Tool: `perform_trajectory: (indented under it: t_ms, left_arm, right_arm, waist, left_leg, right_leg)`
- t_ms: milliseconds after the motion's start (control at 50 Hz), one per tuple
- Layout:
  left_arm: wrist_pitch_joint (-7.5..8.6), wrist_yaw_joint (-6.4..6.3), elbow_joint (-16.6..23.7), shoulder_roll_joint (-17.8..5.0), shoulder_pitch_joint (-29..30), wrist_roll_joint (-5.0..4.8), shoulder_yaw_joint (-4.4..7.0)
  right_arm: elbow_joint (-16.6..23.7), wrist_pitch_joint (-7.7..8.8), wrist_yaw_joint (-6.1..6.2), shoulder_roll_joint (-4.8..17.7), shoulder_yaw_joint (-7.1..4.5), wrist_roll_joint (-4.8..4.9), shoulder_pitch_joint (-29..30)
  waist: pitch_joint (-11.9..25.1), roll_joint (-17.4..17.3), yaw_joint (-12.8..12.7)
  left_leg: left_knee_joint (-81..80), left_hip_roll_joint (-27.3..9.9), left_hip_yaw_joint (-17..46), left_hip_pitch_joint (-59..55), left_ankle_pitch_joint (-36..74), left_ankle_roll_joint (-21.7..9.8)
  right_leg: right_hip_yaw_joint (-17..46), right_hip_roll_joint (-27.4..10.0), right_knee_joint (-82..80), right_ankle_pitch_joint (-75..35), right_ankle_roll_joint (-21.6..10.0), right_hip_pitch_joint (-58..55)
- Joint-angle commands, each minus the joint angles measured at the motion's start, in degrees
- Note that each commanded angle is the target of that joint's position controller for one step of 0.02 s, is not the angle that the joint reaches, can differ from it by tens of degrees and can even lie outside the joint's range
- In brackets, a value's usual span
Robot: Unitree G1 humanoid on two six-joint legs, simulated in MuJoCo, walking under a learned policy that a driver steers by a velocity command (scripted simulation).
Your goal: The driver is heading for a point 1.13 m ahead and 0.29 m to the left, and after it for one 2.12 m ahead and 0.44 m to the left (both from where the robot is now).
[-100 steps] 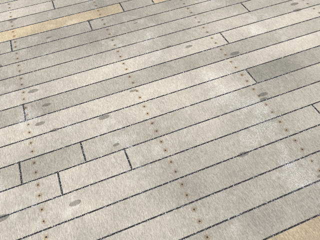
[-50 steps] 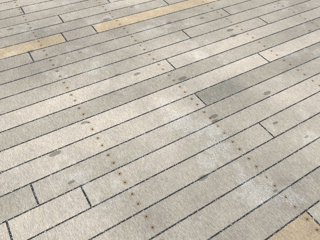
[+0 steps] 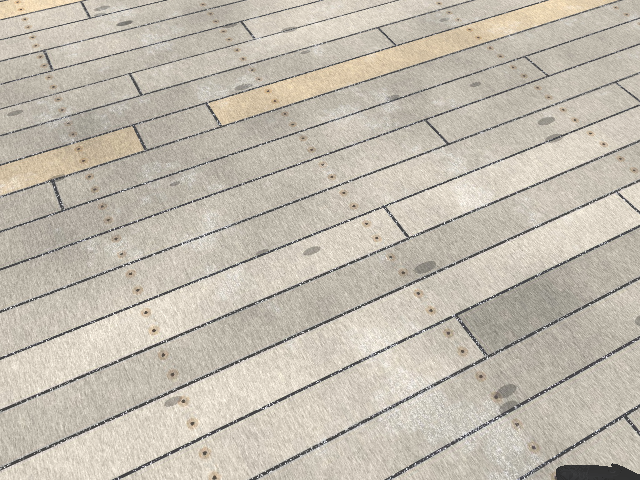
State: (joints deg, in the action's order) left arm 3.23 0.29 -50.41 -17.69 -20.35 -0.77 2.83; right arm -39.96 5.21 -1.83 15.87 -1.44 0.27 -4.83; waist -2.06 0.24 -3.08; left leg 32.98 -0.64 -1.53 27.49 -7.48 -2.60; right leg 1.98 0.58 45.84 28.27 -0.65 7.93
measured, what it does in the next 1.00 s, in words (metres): walks ahead: right foot, then left foot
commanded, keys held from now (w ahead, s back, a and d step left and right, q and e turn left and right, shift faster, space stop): w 0.28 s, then no key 0.72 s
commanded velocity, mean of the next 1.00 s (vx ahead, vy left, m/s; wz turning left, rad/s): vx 0.25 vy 0.00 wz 0.00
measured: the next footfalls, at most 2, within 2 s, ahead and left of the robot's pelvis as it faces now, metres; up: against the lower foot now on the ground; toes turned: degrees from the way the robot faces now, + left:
right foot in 0.46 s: +0.42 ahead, -0.12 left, +0.00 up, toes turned -1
left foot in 0.78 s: +0.38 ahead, +0.12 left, +0.00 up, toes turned +0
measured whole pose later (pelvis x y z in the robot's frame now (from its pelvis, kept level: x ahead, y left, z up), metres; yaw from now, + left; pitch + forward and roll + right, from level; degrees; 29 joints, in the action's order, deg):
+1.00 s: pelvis +0.35 -0.01 +0.01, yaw +0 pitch -1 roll +0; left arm 0.4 -0.7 -55.8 -13.5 -7.8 0.6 1.3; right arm -53.4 1.0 2.0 13.3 -1.7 -0.7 -13.7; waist -1.4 0.6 -0.1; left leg 29.3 -1.9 0.8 12.4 -15.9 1.6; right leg -1.2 0.9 27.3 11.1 -0.9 15.1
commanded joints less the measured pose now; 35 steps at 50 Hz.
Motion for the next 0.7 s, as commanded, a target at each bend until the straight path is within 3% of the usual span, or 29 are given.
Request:
perform_trajectory:
  t_ms: [20, 40, 60, 80, 100, 120, 140, 160, 180, 220, 280, 360, 400, 440, 460, 480, 500, 520, 540, 560, 580, 600, 640, 700]
  left_arm:
    - [2.79, 0.52, 5.7, -8.0, 1.2, -1.81, 1.12]
    - [2.92, 0.24, 6.3, -7.1, 4.1, -1.34, 0.9]
    - [2.77, 0.12, 6.6, -6.4, 5.4, -0.3, 1.02]
    - [2.46, 0.23, 6.4, -5.8, 4.7, 0.06, 1.09]
    - [1.93, 0.24, 6.1, -4.6, 3.4, -0.02, 0.89]
    - [1.21, 0.02, 5.6, -3.9, 3.3, 0.13, 0.84]
    - [0.75, -0.06, 6.0, -3.0, 3.6, 0.09, 0.59]
    - [0.45, -0.15, 6.4, -3.3, 5.4, 0.59, 0.55]
    - [0.45, -0.14, 7.3, -2.8, 7.3, 0.69, 0.46]
    - [0.71, -0.01, 8.2, -2.6, 11.3, 0.72, 0.35]
    - [1.35, 0.68, 9.5, -0.9, 16.7, 0.45, -0.26]
    - [2.33, 1.84, 11.3, -1.0, 21.6, 0.7, -0.27]
    - [2.64, 2.36, 11.1, -2.3, 20.6, 0.93, 0.19]
    - [2.82, 2.18, 8.7, -4.6, 13.4, 1.52, 1.24]
    - [3.0, 1.73, 6.9, -7.1, 8.1, 2.02, 2.12]
    - [2.76, 1.17, 6.3, -11.4, 3.1, 3.23, 2.77]
    - [1.76, 1.01, 5.6, -8.9, 2.1, 2.89, 1.95]
    - [0.97, 1.26, 5.6, -5.7, 1.8, 1.31, 1.2]
    - [0.65, 1.21, 6.1, -5.1, 6.7, 0.64, 0.9]
    - [0.36, 1.09, 6.4, -3.0, 11.2, 1.05, 0.04]
    - [0.4, 0.99, 6.6, -2.9, 14.8, 1.38, -0.04]
    - [0.2, 1.06, 6.4, -2.9, 17.2, 1.77, 0.08]
    - [-0.18, 0.81, 5.6, -3.0, 18.6, 2.65, 0.3]
    - [-0.39, 0.22, 4.0, -3.9, 17.9, 2.03, 0.44]
  right_arm:
    - [-0.7, -0.06, 0.28, 9.3, -3.03, 0.13, -16.4]
    - [-0.1, -0.04, 0.29, 8.7, -2.78, -0.21, -12.9]
    - [0.0, 0.01, 0.21, 7.7, -2.52, -0.57, -10.7]
    - [0.1, 0.29, 0.15, 7.0, -2.25, -1.09, -10.0]
    - [-0.2, 0.48, 0.13, 7.0, -2.38, -0.96, -9.5]
    - [-0.5, 0.79, 0.09, 6.2, -2.26, -0.68, -9.6]
    - [-1.1, 1.07, 0.23, 7.8, -2.63, -0.51, -9.8]
    - [-1.6, 1.3, 0.27, 7.2, -2.57, -0.09, -10.6]
    - [-2.3, 1.1, 0.54, 8.3, -2.88, -0.15, -11.1]
    - [-3.2, 0.7, 1.04, 8.5, -2.97, -0.12, -12.3]
    - [-4.6, 0.26, 1.53, 9.7, -3.17, 0.18, -14.5]
    - [-7.3, -1.15, 2.14, 9.5, -3.01, 0.09, -17.4]
    - [-7.8, -1.75, 2.47, 9.7, -3.13, 0.21, -16.7]
    - [-7.7, -2.24, 2.84, 10.4, -3.34, 0.45, -13.9]
    - [-7.5, -2.29, 2.89, 9.3, -2.95, 0.12, -14.6]
    - [-6.3, -1.77, 2.73, 6.0, -1.65, -1.54, -18.4]
    - [-8.5, -1.7, 2.19, 1.1, 0.02, -1.07, -26.4]
    - [-9.7, -1.97, 1.99, 7.0, -1.43, 0.19, -24.5]
    - [-8.2, -2.49, 2.17, 8.6, -2.12, 1.35, -19.2]
    - [-7.3, -3.51, 2.93, 7.8, -2.1, 0.55, -14.3]
    - [-7.2, -4.66, 3.48, 6.7, -2.13, 0.21, -15.4]
    - [-7.5, -5.77, 3.89, 6.0, -1.98, -0.08, -16.5]
    - [-8.6, -6.33, 4.52, 4.3, -1.74, -0.2, -17.2]
    - [-9.1, -6.6, 4.54, 3.8, -1.63, -0.6, -16.0]
  waist:
    - [11.8, -8.9, 8.4]
    - [8.0, -4.2, 6.9]
    - [5.0, -2.9, 5.6]
    - [4.7, -4.3, 4.2]
    - [5.2, -5.1, 3.1]
    - [4.8, -3.7, 2.8]
    - [3.9, -5.3, 2.2]
    - [2.3, -4.1, 2.9]
    - [1.6, -4.2, 2.8]
    - [0.7, -2.8, 4.1]
    - [-0.4, -3.4, 6.0]
    - [-0.8, -3.9, 7.2]
    - [0.7, -5.1, 5.8]
    - [4.6, -5.5, 1.4]
    - [8.8, -3.1, -0.6]
    - [17.6, 5.1, 0.1]
    - [25.8, 14.8, 2.0]
    - [25.8, 8.3, -0.2]
    - [17.5, 6.2, 0.5]
    - [11.5, 1.6, 1.7]
    - [9.1, 4.8, 4.1]
    - [7.3, 6.9, 5.6]
    - [7.2, 7.7, 6.3]
    - [9.8, 6.0, 5.6]
  left_leg:
    - [-16.5, -19.0, 33.3, -39.7, -15.0, -11.3]
    - [-17.3, -16.9, 27.5, -32.9, -7.7, -10.5]
    - [-18.9, -15.2, 23.6, -27.5, -1.7, -10.6]
    - [-19.6, -13.9, 20.3, -24.2, 5.7, -10.3]
    - [-21.2, -13.3, 18.6, -22.8, 6.2, -10.9]
    - [-22.8, -12.0, 16.3, -21.5, 7.0, -10.7]
    - [-23.8, -13.0, 15.2, -20.0, 8.8, -11.7]
    - [-24.3, -12.1, 12.9, -19.8, 13.4, -11.6]
    - [-25.0, -12.4, 12.0, -20.4, 12.6, -11.7]
    - [-25.9, -11.0, 9.4, -21.2, 12.0, -10.5]
    - [-26.5, -9.8, 6.2, -21.6, 10.2, -9.1]
    - [-21.1, -10.2, 4.1, -25.3, 23.0, -7.5]
    - [-17.2, -11.1, 4.9, -28.1, 26.5, -6.2]
    - [-9.1, -9.7, 4.6, -29.0, 33.5, -4.1]
    - [-0.8, -6.4, 3.0, -26.7, 31.4, -1.9]
    - [14.0, -2.3, 1.8, -14.0, 12.0, 1.0]
    - [30.5, 3.9, 3.9, -0.9, -30.2, 4.4]
    - [35.3, 2.5, 9.8, 0.4, -33.8, 4.5]
    - [36.0, 0.4, 8.5, 4.1, -31.2, 4.7]
    - [32.6, -1.7, 6.3, 3.6, -27.6, 4.9]
    - [29.6, -3.6, 6.9, 0.5, -24.1, 5.8]
    - [24.0, -4.6, 6.5, -4.1, -22.4, 6.5]
    - [16.1, -3.1, 3.9, -10.3, -20.7, 6.9]
    - [6.6, -3.1, 3.3, -16.6, -9.3, 5.9]
  right_leg:
    - [4.3, -2.2, 27.2, -0.7, -2.2, 35.9]
    - [2.8, -4.9, 25.0, -5.9, -2.0, 34.3]
    - [2.4, -6.5, 21.8, -9.1, -1.6, 32.9]
    - [2.8, -7.7, 20.1, -11.0, -1.3, 29.3]
    - [2.5, -8.0, 18.6, -12.1, -0.6, 27.6]
    - [2.1, -8.1, 17.9, -13.3, -0.4, 27.0]
    - [1.9, -8.2, 15.8, -14.4, 0.3, 27.5]
    - [1.7, -8.5, 13.6, -15.8, 1.0, 28.9]
    - [1.6, -8.5, 9.9, -18.7, 1.6, 30.7]
    - [1.1, -8.1, 2.9, -25.2, 1.9, 31.6]
    - [-0.5, -6.5, -7.5, -32.7, 1.7, 28.8]
    - [-1.9, -3.4, -15.2, -35.3, 0.4, 24.6]
    - [-1.2, -2.5, -17.3, -32.9, -1.2, 22.2]
    - [-2.4, -0.4, -20.6, -33.2, -3.2, 13.0]
    - [-1.9, -1.9, -22.2, -44.8, -4.7, 3.4]
    - [8.4, -13.0, -15.1, -68.7, -10.0, -15.9]
    - [23.4, -24.3, -15.6, -74.6, -19.8, -28.0]
    - [24.0, -22.1, -18.2, -64.2, -18.8, -23.6]
    - [19.0, -20.0, -21.0, -56.0, -16.6, -16.4]
    - [15.3, -16.7, -25.0, -47.1, -13.6, -7.6]
    - [14.8, -17.6, -26.8, -42.2, -14.8, -0.5]
    - [12.7, -15.6, -29.3, -37.1, -13.9, 6.0]
    - [7.7, -11.9, -30.4, -34.7, -12.4, 10.8]
    - [6.7, -12.3, -30.8, -28.9, -11.9, 11.3]
Velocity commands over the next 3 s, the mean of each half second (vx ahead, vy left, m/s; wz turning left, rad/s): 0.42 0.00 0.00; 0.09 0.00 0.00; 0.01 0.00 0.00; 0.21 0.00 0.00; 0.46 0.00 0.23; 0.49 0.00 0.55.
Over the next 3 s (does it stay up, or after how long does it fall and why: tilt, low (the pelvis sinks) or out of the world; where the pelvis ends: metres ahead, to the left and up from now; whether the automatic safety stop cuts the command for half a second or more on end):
stays up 0.95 0.07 0.01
